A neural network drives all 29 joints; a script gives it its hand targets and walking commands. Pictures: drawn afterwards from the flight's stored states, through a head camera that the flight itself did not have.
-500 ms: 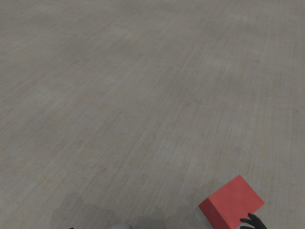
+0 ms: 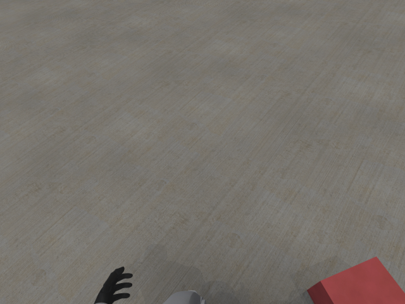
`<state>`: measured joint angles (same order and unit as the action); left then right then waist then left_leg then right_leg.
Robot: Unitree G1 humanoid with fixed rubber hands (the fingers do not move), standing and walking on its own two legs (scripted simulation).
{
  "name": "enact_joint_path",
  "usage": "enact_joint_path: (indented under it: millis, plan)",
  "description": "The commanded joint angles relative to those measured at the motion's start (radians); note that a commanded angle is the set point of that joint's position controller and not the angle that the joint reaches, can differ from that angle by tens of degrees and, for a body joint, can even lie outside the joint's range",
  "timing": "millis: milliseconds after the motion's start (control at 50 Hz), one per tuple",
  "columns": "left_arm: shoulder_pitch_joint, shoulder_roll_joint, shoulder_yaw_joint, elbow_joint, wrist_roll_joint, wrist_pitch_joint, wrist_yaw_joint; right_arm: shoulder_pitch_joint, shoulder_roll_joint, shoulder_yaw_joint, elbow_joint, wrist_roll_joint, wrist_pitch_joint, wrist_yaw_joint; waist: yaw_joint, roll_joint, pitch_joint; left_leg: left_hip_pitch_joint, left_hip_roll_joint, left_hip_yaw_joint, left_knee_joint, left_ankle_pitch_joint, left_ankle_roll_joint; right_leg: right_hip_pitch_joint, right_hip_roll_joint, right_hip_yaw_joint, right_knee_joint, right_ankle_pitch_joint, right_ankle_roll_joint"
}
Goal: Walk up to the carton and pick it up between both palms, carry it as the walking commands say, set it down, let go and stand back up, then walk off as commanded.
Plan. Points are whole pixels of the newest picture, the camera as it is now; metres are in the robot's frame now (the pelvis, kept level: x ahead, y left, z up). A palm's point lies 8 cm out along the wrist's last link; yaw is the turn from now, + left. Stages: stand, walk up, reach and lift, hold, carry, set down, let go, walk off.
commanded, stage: walk off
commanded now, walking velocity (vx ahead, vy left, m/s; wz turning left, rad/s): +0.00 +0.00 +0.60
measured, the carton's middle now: (354, 297) +0.20 -0.50 -0.66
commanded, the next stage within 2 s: stand in 1.54 s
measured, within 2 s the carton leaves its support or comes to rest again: neither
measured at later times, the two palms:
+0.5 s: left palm out of the picture +0.01 +0.33 -0.13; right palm (308, 303) +0.14 -0.17 -0.11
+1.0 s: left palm out of the picture -0.09 +0.28 -0.12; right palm (289, 270) +0.20 -0.15 -0.12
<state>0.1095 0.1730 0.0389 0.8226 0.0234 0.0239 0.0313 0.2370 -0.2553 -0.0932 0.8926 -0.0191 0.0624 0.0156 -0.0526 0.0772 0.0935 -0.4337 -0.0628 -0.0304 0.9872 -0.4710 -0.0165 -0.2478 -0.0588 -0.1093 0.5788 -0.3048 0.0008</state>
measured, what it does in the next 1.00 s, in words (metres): steps on the spot, turning left: left foot, then right foot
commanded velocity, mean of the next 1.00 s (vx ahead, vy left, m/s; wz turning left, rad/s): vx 0.00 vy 0.00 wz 0.60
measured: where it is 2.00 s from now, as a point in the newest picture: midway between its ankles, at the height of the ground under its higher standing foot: outside the picture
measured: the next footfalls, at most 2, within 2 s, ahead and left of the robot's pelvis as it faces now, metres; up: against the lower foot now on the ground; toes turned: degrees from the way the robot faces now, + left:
left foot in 0.24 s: +0.01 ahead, +0.14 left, +0.00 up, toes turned +15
right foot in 0.68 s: +0.08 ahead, -0.06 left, +0.00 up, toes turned +20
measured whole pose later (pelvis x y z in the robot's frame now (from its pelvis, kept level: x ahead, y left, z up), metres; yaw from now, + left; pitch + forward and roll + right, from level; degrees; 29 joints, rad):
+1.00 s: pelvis -0.03 +0.02 +0.00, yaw +36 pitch -2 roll +0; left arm 0.17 0.22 0.05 0.81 0.03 0.02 0.02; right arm 0.17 -0.28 -0.10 0.86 -0.01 0.08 0.05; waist -0.01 0.00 0.11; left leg -0.35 0.05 0.04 0.83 -0.47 -0.09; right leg -0.23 -0.14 -0.24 0.60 -0.32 0.01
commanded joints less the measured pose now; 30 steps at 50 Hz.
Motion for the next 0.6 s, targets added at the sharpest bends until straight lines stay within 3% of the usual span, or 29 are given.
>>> enact_joint_path:
  millis: [0,60,80,100,160,180,200,220,240,260,280,300,320,380,420,440,480,500,520,580]
  plan:
    - [0.006,0.193,0.052,-0.062,0.006,-0.016,0.014,-0.020,-0.066,-0.020,-0.079,0.003,-0.009,0.029,0.039,-0.276,-0.085,-0.061,0.082,0.038,0.083,0.000,-0.057,0.074,-0.270,0.122,-0.248,0.397,-0.128]
    - [0.062,0.214,0.062,-0.050,0.012,-0.018,0.009,-0.082,-0.032,-0.005,-0.100,0.012,-0.002,0.032,0.080,-0.301,-0.089,-0.010,0.090,0.069,-0.072,0.004,-0.067,0.101,-0.262,0.067,-0.213,0.392,-0.115]
    - [0.070,0.221,0.063,-0.050,0.016,-0.020,0.004,-0.109,-0.039,-0.004,-0.116,0.014,-0.004,0.033,0.089,-0.289,-0.091,0.004,0.086,0.081,-0.127,-0.014,-0.063,0.102,-0.282,0.073,-0.202,0.407,-0.119]
    - [0.072,0.237,0.068,-0.052,0.010,-0.020,-0.004,-0.110,-0.043,-0.005,-0.123,0.015,-0.002,0.029,0.088,-0.316,-0.098,0.039,0.086,0.106,-0.171,-0.012,-0.062,0.098,-0.295,0.065,-0.198,0.404,-0.111]
    - [0.086,0.271,0.084,-0.037,-0.001,-0.019,-0.020,-0.091,-0.070,-0.011,-0.120,0.011,-0.010,0.030,0.071,-0.286,-0.117,0.138,0.063,0.150,-0.360,0.083,-0.045,0.106,-0.301,0.030,-0.096,0.414,-0.076]
    - [0.103,0.251,0.079,-0.036,-0.003,-0.017,-0.028,-0.035,-0.072,-0.012,-0.104,0.012,-0.018,0.023,0.041,-0.211,-0.127,0.237,0.056,0.140,-0.478,0.210,-0.037,0.044,-0.281,-0.007,-0.026,0.408,-0.028]
    - [0.135,0.235,0.075,-0.031,-0.013,-0.016,-0.031,0.023,-0.116,-0.027,-0.090,0.000,-0.028,0.018,0.002,-0.074,-0.153,0.369,0.143,0.008,-0.600,0.305,-0.003,-0.074,-0.247,-0.056,0.111,0.276,0.039]
    - [0.108,0.142,0.054,-0.091,-0.012,-0.012,-0.041,0.066,-0.264,-0.055,-0.093,0.000,-0.038,0.004,-0.008,0.316,-0.164,0.486,0.474,-0.418,-0.674,0.711,0.104,-0.345,-0.091,-0.110,0.380,-0.318,0.113]
    - [-0.031,0.162,0.050,-0.132,-0.007,0.001,-0.015,0.116,-0.283,-0.062,-0.068,0.011,-0.043,0.001,-0.062,0.205,-0.168,0.426,0.467,-0.352,-0.605,0.910,0.223,-0.338,-0.077,0.042,0.491,-0.356,0.102]
    - [-0.027,0.150,0.045,-0.129,-0.008,0.006,-0.017,0.132,-0.247,-0.059,-0.059,0.008,-0.048,-0.010,-0.050,0.175,-0.164,0.462,0.427,-0.319,-0.578,0.935,0.232,-0.372,-0.098,0.058,0.521,-0.329,0.102]
    - [-0.033,0.150,0.046,-0.111,-0.009,0.007,-0.019,0.100,-0.190,-0.042,-0.060,0.014,-0.053,-0.019,-0.039,0.120,-0.148,0.464,0.381,-0.258,-0.565,0.954,0.210,-0.387,-0.106,0.081,0.531,-0.269,0.095]
    - [-0.009,0.159,0.051,-0.093,-0.011,0.008,-0.019,0.045,-0.169,-0.030,-0.078,0.008,-0.054,-0.028,-0.018,0.129,-0.135,0.447,0.343,-0.230,-0.573,0.934,0.190,-0.387,-0.105,0.084,0.521,-0.215,0.098]
    - [0.000,0.164,0.052,-0.087,-0.009,0.013,-0.019,0.015,-0.165,-0.026,-0.091,0.015,-0.054,-0.035,-0.005,0.169,-0.152,0.412,0.331,-0.206,-0.575,0.938,0.191,-0.347,-0.105,0.089,0.530,-0.171,0.103]
    - [0.016,0.175,0.058,-0.075,-0.007,0.022,-0.017,-0.023,-0.159,-0.018,-0.114,0.008,-0.047,-0.035,0.012,0.086,-0.153,0.335,0.296,-0.203,-0.591,0.833,0.192,-0.277,-0.070,0.081,0.509,-0.120,0.109]
    - [0.015,0.173,0.060,-0.074,-0.007,0.023,-0.023,-0.012,-0.177,-0.024,-0.110,0.008,-0.049,-0.029,0.022,0.038,-0.148,0.342,0.290,-0.228,-0.595,0.781,0.194,-0.273,-0.049,0.085,0.454,-0.112,0.102]
    - [-0.001,0.173,0.056,-0.078,-0.008,0.025,-0.019,0.007,-0.174,-0.025,-0.103,0.003,-0.050,-0.026,0.004,0.055,-0.144,0.342,0.285,-0.247,-0.601,0.726,0.202,-0.272,-0.046,0.089,0.410,-0.113,0.106]
    - [-0.011,0.156,0.052,-0.091,-0.015,0.025,-0.011,0.022,-0.198,-0.031,-0.095,-0.001,-0.052,-0.023,0.013,0.077,-0.144,0.349,0.285,-0.294,-0.603,0.683,0.207,-0.260,-0.035,0.107,0.338,-0.139,0.094]
    - [-0.025,0.164,0.050,-0.093,-0.015,0.024,-0.008,0.029,-0.181,-0.026,-0.088,0.000,-0.048,-0.022,-0.002,0.052,-0.141,0.339,0.289,-0.320,-0.600,0.649,0.220,-0.246,-0.024,0.100,0.307,-0.143,0.097]
    - [-0.035,0.146,0.046,-0.102,-0.023,0.019,-0.004,0.017,-0.178,-0.028,-0.091,-0.001,-0.048,-0.020,0.004,0.061,-0.137,0.317,0.281,-0.315,-0.582,0.702,0.223,-0.215,-0.018,0.105,0.243,-0.142,0.097]
    - [0.002,0.132,0.041,-0.090,-0.030,0.017,0.006,0.000,-0.170,-0.026,-0.088,-0.004,-0.043,-0.011,0.016,0.060,-0.144,0.263,0.275,-0.384,-0.581,0.700,0.211,-0.107,0.029,0.100,0.147,-0.135,0.087]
